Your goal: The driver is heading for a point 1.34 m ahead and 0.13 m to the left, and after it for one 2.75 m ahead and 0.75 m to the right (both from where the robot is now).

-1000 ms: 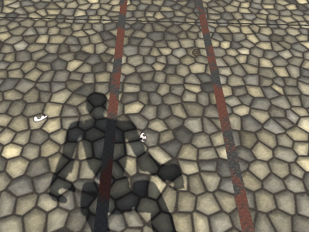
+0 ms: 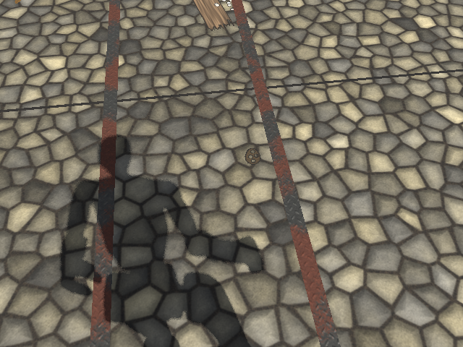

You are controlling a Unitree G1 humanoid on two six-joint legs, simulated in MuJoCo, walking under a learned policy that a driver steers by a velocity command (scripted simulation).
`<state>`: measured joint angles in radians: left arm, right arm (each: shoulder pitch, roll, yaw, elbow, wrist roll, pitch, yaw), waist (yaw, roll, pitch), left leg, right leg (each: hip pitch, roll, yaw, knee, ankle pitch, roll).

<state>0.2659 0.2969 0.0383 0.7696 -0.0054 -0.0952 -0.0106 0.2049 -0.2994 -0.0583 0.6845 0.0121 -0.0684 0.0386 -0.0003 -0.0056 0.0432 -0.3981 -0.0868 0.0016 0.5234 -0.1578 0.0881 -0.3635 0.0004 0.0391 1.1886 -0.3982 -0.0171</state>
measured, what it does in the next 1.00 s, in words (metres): walks ahead, turning left: right foot, then left foot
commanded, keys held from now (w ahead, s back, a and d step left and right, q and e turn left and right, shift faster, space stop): w+q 0.46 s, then w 0.32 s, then w+e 0.22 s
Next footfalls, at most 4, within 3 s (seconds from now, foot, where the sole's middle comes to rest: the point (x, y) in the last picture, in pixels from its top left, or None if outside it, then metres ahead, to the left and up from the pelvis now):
0.36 right None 0.39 -0.12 -0.77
0.84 left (164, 309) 0.56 0.22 -0.77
1.38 right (223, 209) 0.90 0.06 -0.77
1.86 left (174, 145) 1.19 0.25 -0.77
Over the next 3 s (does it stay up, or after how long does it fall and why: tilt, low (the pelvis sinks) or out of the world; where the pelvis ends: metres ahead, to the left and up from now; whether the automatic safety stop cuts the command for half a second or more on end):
stays up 1.32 0.10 0.01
